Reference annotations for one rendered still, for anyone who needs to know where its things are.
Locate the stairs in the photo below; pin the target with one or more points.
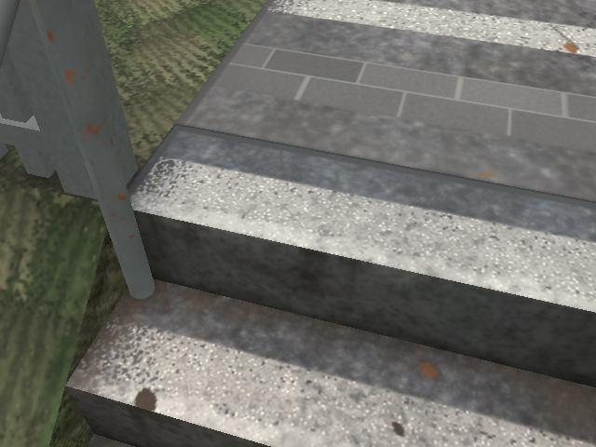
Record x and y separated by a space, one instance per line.
249 342

